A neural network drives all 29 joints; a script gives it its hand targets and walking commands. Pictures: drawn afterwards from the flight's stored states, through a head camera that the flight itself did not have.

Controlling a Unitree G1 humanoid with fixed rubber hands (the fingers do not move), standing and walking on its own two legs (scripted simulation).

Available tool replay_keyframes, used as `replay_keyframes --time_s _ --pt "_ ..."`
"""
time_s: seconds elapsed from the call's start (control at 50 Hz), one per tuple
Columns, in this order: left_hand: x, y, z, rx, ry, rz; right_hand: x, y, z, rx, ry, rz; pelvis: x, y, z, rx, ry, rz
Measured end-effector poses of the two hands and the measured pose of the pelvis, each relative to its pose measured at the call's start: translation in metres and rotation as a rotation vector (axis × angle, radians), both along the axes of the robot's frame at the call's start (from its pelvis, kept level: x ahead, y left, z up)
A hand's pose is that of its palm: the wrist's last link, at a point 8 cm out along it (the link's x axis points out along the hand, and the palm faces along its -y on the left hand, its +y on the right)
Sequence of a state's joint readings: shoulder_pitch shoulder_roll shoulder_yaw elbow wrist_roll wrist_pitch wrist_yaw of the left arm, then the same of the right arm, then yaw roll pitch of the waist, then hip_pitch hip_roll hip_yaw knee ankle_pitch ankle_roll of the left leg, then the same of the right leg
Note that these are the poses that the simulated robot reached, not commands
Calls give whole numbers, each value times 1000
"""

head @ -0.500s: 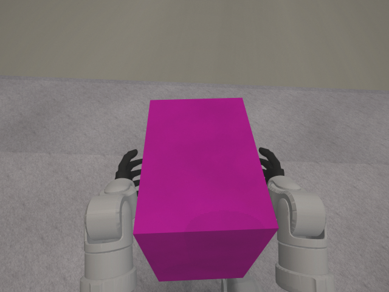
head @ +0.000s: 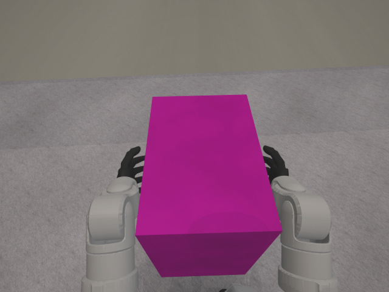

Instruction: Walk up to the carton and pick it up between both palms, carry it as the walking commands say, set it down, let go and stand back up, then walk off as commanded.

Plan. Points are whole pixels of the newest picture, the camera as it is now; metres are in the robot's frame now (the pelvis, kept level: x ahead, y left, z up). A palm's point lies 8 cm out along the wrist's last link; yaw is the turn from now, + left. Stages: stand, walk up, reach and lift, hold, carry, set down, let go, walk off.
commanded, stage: carry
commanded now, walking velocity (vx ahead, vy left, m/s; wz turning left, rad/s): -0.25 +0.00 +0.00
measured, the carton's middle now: (201, 191) +0.30 -0.01 +0.03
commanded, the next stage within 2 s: none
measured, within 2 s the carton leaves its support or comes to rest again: neither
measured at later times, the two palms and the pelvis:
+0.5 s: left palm out of the picture +0.06 +0.11 +0.09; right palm out of the picture +0.04 -0.17 +0.08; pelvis -0.22 -0.02 +0.01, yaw -2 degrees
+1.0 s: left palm out of the picture -0.15 +0.16 +0.09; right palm out of the picture -0.14 -0.12 +0.10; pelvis -0.42 +0.00 +0.01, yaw +0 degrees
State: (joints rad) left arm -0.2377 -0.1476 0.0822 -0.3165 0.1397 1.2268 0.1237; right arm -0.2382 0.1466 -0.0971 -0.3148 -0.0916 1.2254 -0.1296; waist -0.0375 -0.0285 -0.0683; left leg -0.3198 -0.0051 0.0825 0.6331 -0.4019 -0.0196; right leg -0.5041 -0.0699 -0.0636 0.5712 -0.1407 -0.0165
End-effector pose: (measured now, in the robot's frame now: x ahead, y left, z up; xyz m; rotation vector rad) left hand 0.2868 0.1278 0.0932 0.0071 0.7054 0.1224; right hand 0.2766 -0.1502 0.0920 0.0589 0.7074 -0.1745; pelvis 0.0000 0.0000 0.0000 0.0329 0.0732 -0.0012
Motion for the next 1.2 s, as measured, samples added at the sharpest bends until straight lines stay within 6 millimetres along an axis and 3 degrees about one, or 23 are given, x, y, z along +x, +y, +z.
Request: replay_keyframes --time_s 0.12,0.24,0.36,0.48,0.6,0.72,0.82,0.94,1.08,1.2 --pt "-72 36 -17 -33 65 74 -50 36 -7 -49 65 91 -53 11 4 -37 -20 11" --pt "-123 44 -3 -45 24 111 -93 44 7 -48 25 120 -103 9 9 -70 -10 10" --pt "-165 19 5 -26 -1 80 -148 18 5 -17 0 79 -157 -4 4 -68 4 -10" --pt "-219 -18 -1 37 61 -14 -224 -18 -12 19 62 7 -210 -16 7 -24 -28 -27" --pt "-258 -30 9 43 18 -53 -273 -29 -4 32 19 -41 -256 -14 7 3 -26 -33" --pt "-304 -7 2 0 2 -15 -310 -6 -1 1 3 -14 -305 -2 -1 -7 -9 -8" --pt "-364 26 -18 -31 65 55 -349 26 -9 -42 65 67 -350 8 2 -24 -19 3" --pt "-419 39 -9 -50 42 103 -392 40 2 -53 44 111 -400 7 9 -68 -16 7" --pt "-464 13 3 -29 -1 77 -449 13 3 -21 2 72 -459 -9 4 -67 2 -12" --pt "-515 -24 -2 37 63 -20 -523 -24 -14 21 66 -4 -510 -19 7 -24 -26 -32"
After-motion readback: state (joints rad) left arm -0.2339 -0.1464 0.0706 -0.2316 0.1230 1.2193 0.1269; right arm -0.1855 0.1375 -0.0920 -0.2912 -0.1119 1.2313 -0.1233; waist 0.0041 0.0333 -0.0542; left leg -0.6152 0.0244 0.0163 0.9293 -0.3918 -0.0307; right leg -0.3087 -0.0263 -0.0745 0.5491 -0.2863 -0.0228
